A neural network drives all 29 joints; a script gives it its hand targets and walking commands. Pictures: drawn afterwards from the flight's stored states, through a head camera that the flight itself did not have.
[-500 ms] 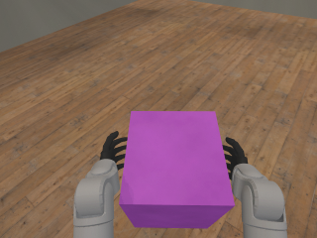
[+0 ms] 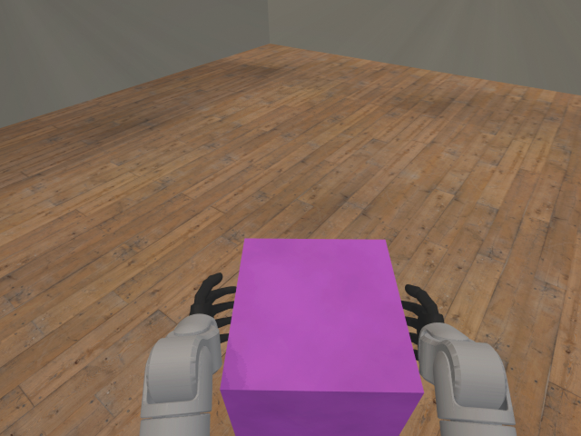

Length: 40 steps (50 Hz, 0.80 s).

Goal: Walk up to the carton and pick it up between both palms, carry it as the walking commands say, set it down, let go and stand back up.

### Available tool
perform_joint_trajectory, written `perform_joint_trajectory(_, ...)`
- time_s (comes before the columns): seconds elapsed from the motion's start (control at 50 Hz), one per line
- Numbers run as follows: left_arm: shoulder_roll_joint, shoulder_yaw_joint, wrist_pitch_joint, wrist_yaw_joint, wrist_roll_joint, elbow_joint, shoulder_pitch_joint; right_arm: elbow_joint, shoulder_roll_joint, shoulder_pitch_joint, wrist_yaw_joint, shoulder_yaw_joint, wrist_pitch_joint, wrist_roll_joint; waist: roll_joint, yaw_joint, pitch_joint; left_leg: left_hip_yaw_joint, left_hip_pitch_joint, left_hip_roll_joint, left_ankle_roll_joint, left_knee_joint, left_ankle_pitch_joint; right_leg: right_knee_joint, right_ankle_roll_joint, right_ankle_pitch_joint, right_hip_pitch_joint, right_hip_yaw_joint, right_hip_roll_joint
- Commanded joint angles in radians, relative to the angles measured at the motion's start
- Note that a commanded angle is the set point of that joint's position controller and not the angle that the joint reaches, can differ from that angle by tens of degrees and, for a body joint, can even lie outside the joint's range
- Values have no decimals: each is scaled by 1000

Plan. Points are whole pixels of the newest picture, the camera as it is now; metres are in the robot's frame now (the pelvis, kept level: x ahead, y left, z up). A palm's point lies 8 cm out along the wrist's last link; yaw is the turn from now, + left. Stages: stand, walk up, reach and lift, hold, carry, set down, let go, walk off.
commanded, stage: carry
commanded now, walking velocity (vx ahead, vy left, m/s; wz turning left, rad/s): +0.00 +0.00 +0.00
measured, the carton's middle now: (313, 352) +0.28 +0.00 +0.01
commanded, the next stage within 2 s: hold in 0.90 s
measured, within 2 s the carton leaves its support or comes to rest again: neither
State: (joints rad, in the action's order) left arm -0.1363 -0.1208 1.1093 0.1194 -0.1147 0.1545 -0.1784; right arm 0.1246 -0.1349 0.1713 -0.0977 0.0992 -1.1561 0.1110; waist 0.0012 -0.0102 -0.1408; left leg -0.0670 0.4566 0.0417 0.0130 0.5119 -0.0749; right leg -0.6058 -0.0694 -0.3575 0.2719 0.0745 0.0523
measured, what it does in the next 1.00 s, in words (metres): stands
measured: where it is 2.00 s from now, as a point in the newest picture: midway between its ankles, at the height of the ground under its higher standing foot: outside the picture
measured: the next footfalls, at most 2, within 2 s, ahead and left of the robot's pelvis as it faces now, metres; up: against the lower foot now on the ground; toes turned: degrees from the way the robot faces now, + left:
none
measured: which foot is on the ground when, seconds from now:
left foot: down 0.00-1.00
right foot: down 0.00-1.00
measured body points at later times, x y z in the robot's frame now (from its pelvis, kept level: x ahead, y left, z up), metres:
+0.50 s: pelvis +0.02 +0.00 +0.00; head +0.00 +0.01 +0.45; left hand +0.32 +0.15 +0.06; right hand +0.30 -0.14 +0.04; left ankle +0.12 +0.12 -0.73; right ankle -0.02 -0.07 -0.73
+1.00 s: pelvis +0.02 -0.01 +0.00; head +0.00 +0.00 +0.45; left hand +0.31 +0.14 +0.04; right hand +0.30 -0.15 +0.03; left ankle +0.12 +0.12 -0.72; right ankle -0.02 -0.07 -0.73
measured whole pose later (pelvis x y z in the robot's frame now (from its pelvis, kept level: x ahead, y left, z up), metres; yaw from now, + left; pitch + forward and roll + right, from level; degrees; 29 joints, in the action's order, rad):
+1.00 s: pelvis +0.02 -0.01 +0.00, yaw -3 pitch -4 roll +1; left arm -0.13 -0.14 0.84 0.08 -0.17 -0.06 -0.17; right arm -0.12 -0.13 0.16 -0.06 0.10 -0.86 0.16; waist 0.03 0.04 -0.01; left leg 0.00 0.30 -0.01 0.01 0.50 -0.14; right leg -0.57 -0.07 -0.38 0.12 0.01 0.05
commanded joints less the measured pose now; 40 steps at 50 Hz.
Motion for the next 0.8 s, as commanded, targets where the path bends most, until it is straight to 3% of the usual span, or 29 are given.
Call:
perform_joint_trajectory(0.0,-884,658,1,-255,360,130,-532,203,-858,591,229,-610,53,-349,-2,6,-232,99,-235,72,27,-26,-55,188,-6,99,88,-158,-183)
perform_joint_trajectory(0.1,-876,654,-1,-259,363,134,-526,204,-854,569,224,-600,55,-340,0,7,-274,94,-239,81,36,-7,42,134,-1,232,30,-143,-186)
perform_joint_trajectory(0.26,-863,617,-54,-262,332,89,-511,165,-850,553,221,-571,111,-307,5,11,-290,95,-246,88,42,2,115,111,-1,273,-4,-134,-176)
perform_joint_trajectory(0.36,-846,579,-122,-261,292,30,-498,111,-836,540,222,-538,183,-269,2,16,-289,95,-248,92,39,-3,110,108,-7,283,-24,-133,-163)
perform_joint_trajectory(0.46,-829,579,-184,-253,281,40,-497,120,-817,539,216,-533,249,-259,-10,15,-289,90,-253,93,35,-1,99,106,-6,285,-35,-133,-160)
perform_joint_trajectory(0.64,-787,590,-201,-240,276,63,-441,137,-773,487,205,-544,264,-256,-6,16,-299,84,-244,97,38,16,133,97,-4,337,-58,-140,-165)
perform_joint_trajectory(0.78,-778,592,-208,-237,277,72,-444,150,-761,494,203,-549,268,-259,1,16,-265,82,-226,92,33,10,64,119,-3,306,-41,-149,-167)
